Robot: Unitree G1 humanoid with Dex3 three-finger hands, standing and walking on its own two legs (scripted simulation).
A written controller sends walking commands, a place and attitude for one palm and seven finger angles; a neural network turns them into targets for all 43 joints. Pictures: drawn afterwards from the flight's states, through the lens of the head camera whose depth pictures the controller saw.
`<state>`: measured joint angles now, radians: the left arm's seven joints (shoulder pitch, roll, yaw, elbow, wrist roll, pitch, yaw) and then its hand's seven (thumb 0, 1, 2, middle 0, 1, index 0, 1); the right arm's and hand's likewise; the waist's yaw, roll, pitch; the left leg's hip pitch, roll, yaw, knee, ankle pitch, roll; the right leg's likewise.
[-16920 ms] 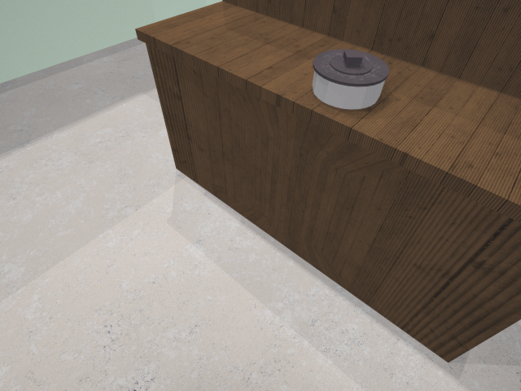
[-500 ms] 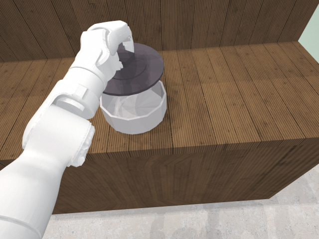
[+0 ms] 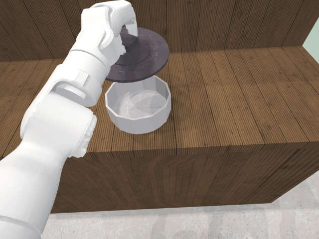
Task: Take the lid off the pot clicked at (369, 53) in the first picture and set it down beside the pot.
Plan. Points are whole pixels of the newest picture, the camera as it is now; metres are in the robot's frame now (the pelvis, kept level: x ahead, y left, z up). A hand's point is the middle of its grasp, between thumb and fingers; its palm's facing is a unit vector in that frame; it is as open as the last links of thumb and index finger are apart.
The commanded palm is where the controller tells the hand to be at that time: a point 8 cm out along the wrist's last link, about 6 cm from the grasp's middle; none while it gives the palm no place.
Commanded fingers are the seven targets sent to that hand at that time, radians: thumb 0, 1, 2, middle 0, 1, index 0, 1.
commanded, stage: lift the lid straight up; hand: left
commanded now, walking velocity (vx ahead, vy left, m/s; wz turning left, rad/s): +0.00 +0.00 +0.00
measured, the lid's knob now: (126, 42) +0.53 +0.05 +0.23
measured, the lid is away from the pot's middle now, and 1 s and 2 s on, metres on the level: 0.02 0.10 0.21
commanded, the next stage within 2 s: move the lid sideways beside the pot in 0.22 s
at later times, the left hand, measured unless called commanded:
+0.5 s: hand (119, 37) +0.49 +0.06 +0.26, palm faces -0.19 -0.08 -0.98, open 8.0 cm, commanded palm +0.48 +0.08 +0.31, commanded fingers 0.00 0.56 1.09 -0.95 -1.10 -0.77 -1.00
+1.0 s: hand (79, 46) +0.48 +0.15 +0.25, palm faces -0.23 -0.03 -0.97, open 8.0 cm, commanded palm +0.48 +0.15 +0.31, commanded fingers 0.00 0.56 1.09 -0.95 -1.10 -0.77 -1.00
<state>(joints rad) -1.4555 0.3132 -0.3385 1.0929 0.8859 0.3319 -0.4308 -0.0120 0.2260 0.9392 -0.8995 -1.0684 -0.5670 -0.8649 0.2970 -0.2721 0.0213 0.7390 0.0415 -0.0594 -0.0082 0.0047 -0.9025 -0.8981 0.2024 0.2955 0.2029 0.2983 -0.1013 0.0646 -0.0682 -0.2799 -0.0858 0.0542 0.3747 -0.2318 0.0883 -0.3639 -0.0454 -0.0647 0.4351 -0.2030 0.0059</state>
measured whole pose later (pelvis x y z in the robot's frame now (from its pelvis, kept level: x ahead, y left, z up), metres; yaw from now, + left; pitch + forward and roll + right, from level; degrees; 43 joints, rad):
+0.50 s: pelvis -0.01 -0.01 +0.00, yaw -1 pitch +7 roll +1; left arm -1.46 0.33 -0.28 1.13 0.92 0.34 -0.40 -0.02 0.23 0.94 -0.91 -1.07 -0.57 -0.87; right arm 0.26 -0.27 0.05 0.72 0.05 -0.01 -0.02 0.00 -0.90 -0.90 0.20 0.30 0.20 0.30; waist -0.11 0.07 -0.07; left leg -0.27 -0.07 0.07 0.37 -0.23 0.08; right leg -0.36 -0.03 -0.05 0.43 -0.19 -0.01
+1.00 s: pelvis -0.01 -0.01 +0.00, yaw +0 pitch +6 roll +0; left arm -1.34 0.53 -0.29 0.99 0.93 0.22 -0.50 -0.01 0.23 0.94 -0.91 -1.07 -0.56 -0.86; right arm 0.29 -0.29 0.02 0.70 0.07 0.00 -0.04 0.01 -0.90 -0.90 0.20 0.30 0.20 0.30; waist -0.11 0.05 -0.04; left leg -0.26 -0.07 0.05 0.39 -0.23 0.08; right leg -0.33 -0.02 -0.07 0.40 -0.18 0.00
